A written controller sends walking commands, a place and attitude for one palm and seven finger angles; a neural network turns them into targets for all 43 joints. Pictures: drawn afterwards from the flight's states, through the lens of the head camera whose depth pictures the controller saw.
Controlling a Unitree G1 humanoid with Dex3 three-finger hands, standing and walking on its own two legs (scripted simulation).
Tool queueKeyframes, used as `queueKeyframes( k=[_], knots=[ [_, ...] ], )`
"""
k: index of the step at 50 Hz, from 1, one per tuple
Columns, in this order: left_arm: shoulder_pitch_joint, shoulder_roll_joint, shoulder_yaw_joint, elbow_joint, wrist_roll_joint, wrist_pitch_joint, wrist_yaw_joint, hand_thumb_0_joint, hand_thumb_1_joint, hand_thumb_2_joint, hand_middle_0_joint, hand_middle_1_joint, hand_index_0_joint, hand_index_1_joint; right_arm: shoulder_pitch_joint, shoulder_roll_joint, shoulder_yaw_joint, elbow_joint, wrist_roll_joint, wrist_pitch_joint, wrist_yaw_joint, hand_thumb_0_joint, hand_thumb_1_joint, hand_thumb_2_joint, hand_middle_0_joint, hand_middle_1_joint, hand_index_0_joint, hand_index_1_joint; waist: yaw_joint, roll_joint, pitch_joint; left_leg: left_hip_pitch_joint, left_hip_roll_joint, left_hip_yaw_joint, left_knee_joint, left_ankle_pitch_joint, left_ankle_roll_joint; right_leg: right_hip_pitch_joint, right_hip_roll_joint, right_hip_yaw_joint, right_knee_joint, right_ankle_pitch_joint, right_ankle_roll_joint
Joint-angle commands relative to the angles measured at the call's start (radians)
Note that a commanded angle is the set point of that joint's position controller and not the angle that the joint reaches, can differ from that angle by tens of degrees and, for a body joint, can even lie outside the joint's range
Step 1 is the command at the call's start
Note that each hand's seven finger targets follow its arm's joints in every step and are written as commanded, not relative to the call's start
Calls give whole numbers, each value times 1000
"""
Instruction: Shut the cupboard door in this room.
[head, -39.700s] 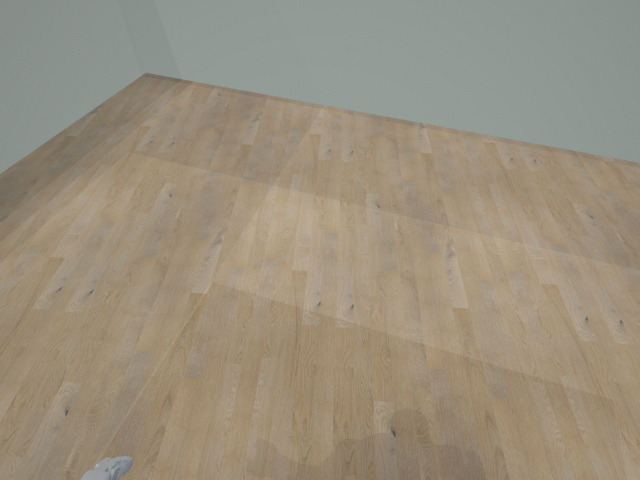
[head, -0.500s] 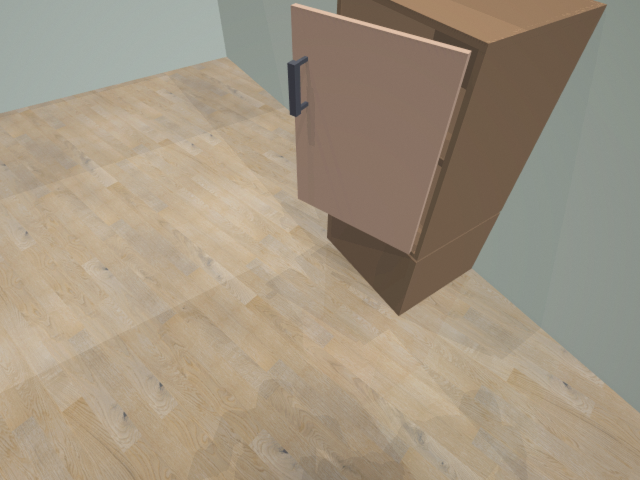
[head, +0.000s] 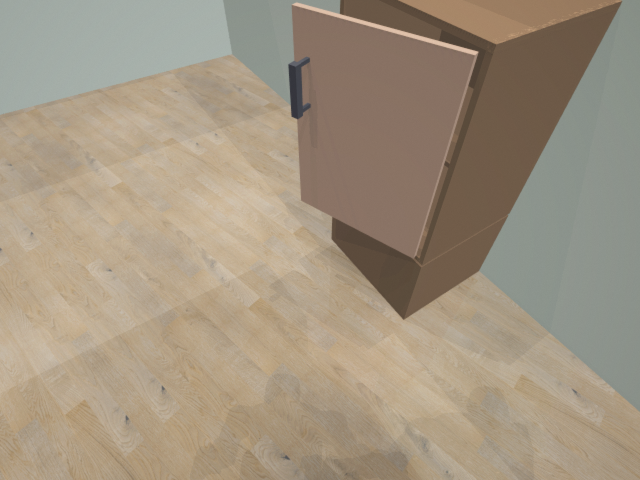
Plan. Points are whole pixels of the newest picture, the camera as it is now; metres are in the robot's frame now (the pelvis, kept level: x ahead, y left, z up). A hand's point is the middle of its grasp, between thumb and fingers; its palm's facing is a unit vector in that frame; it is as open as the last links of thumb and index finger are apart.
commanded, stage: walk to a spot facing it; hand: left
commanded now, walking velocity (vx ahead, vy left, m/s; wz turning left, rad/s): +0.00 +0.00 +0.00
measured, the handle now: (301, 88) +0.96 +0.10 +0.00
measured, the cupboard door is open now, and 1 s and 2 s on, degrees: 21 21 21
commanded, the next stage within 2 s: none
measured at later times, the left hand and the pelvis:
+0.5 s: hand out of the picture -0.01 +0.24 -0.21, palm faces +0.20 -0.95 -0.22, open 7.3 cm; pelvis -0.01 +0.03 -0.03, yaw +12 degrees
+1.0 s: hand out of the picture -0.02 +0.21 -0.16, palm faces +0.45 -0.84 -0.30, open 7.3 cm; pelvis -0.01 -0.01 -0.01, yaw +29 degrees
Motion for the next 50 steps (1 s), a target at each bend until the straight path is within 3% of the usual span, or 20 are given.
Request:
queueKeyframes(
  k=[1,6,10,15,18,20,21,22,23,25,26,31,37,40,43,44,45,46,47,50],
  knots=[
    [11,186,38,-40,-3,-16,19,0,900,900,-200,-300,-200,-300,-3,-171,-29,-49,-1,-18,-14,0,-900,-900,200,300,200,300,-9,-19,-72,90,109,-80,-8,271,22,-46,-126,71,-29,381,-31],
    [53,112,32,-44,-6,6,28,0,900,900,-200,-300,-200,-300,39,-82,-13,-53,-2,1,-10,0,-900,-900,200,300,200,300,-5,-4,-56,26,93,-77,40,325,7,-28,-139,27,41,403,-13],
    [98,141,56,-72,-2,22,34,0,900,900,-200,-300,-200,-300,47,-83,-24,-86,-1,18,-8,0,-900,-900,200,300,200,300,15,-42,-60,-85,58,-66,154,312,0,16,-182,23,102,466,-38],
    [119,156,83,-122,16,28,45,0,900,900,-200,-300,-200,-300,13,-56,-52,-165,-3,42,-6,0,-900,-900,200,300,200,300,41,-201,0,-349,7,-53,623,-362,-13,49,-398,115,85,699,-219],
    [20,159,91,-184,22,29,42,0,900,900,-200,-300,-200,-300,57,-27,-56,-184,3,45,12,0,-900,-900,200,300,200,300,-20,-161,50,-284,52,-51,513,-316,-19,-64,-371,-1,131,602,-167],
    [1,151,93,-205,15,31,38,0,900,900,-200,-300,-200,-300,123,-18,-56,-175,-1,41,23,0,-900,-900,200,300,200,300,-52,-126,25,-156,30,4,315,-96,-20,-121,-308,-81,231,488,-92],
    [19,138,89,-210,6,34,37,0,900,900,-200,-300,-200,-300,193,-39,-57,-161,-7,36,26,0,-900,-900,200,300,200,300,-77,-38,-20,-34,29,-6,188,95,-11,-185,-269,-132,351,364,-44],
    [73,75,84,-223,-3,43,33,0,900,900,-200,-300,-200,-300,234,-125,-76,-162,-18,26,23,0,-900,-900,200,300,200,300,-74,253,-44,30,197,-309,72,356,70,-342,-137,-177,573,-37,32],
    [51,42,71,-254,-3,48,35,0,900,900,-200,-300,-200,-300,271,-190,-95,-163,-16,27,12,0,-900,-900,200,300,200,300,-85,361,-81,16,362,-553,-18,521,178,-429,-52,-94,751,-451,56],
    [1,55,80,-273,6,59,29,0,900,900,-200,-300,-200,-300,214,-165,-92,-191,-21,29,6,0,-900,-900,200,300,200,300,-62,166,-37,-125,320,-513,-84,6,199,-438,-93,-1,842,-325,28],
    [-14,60,87,-263,12,58,23,0,900,900,-200,-300,-200,-300,175,-154,-87,-207,-23,27,-1,0,-900,-900,200,300,200,300,-54,175,-18,-152,285,-510,-93,-89,171,-472,-92,13,856,-259,39],
    [26,37,83,-257,7,43,12,0,900,900,-200,-300,-200,-300,144,-125,-81,-222,-18,13,-11,0,-900,-900,200,300,200,300,-23,62,-114,-42,203,-382,-31,102,167,-475,-71,17,765,-133,61],
    [-4,25,81,-296,6,47,18,0,900,900,-200,-300,-200,-300,145,-127,-96,-225,-22,27,-2,0,-900,-900,200,300,200,300,-34,117,-100,-63,184,-441,-34,65,178,-434,-39,12,593,-160,68],
    [15,33,77,-301,3,46,21,0,900,900,-200,-300,-200,-300,121,-135,-103,-237,-24,36,2,0,-900,-900,200,300,200,300,-26,164,-94,-117,151,-469,-15,89,165,-323,-6,2,437,-167,56],
    [125,55,89,-275,-1,43,27,0,900,900,-200,-300,-200,-300,55,-122,-109,-266,-15,45,7,0,-900,-900,200,300,200,300,29,148,-100,-290,86,-450,27,-37,111,-74,8,-17,188,-42,43],
    [153,95,99,-273,7,36,31,0,900,900,-200,-300,-200,-300,55,-84,-108,-273,-8,48,12,0,-900,-900,200,300,200,300,43,23,-96,-392,8,-386,117,-147,59,19,-70,52,40,-70,17],
    [147,192,114,-290,23,26,37,0,900,900,-200,-300,-200,-300,81,-30,-104,-285,1,46,16,0,-900,-900,200,300,200,300,43,-242,-101,-530,-119,-209,386,-289,-19,68,-333,361,-106,-213,-81],
    [68,188,102,-309,19,31,41,0,900,900,-200,-300,-200,-300,65,-55,-112,-284,-14,45,18,0,-900,-900,200,300,200,300,22,-242,-25,-504,-118,-134,669,-372,-30,-131,-479,423,-130,-150,-151],
    [-21,145,86,-333,14,33,40,0,900,900,-200,-300,-200,-300,105,-57,-112,-275,-22,52,28,0,-900,-900,200,300,200,300,-33,-150,-2,-461,-80,-158,816,-311,-21,-235,-426,297,-102,-115,-156],
    [-75,63,71,-346,6,16,39,0,900,900,-200,-300,-200,-300,145,-45,-104,-239,-17,64,41,0,-900,-900,200,300,200,300,-76,-168,14,-468,-24,-108,933,-175,-48,-193,-294,73,-4,197,-108]
  ],
)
